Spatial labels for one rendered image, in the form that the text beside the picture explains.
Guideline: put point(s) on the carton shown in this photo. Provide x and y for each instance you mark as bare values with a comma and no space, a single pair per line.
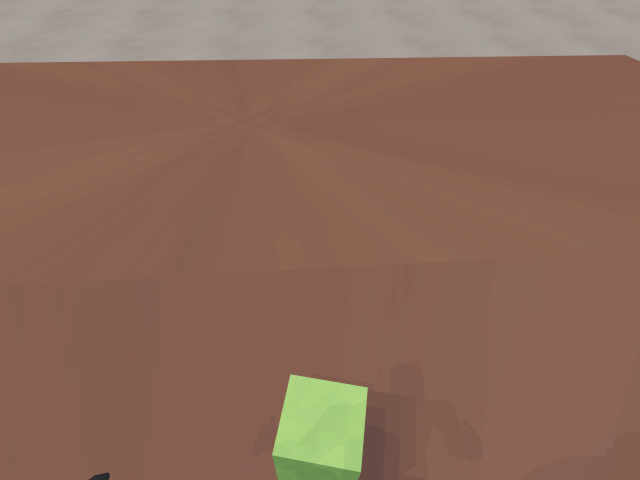
321,431

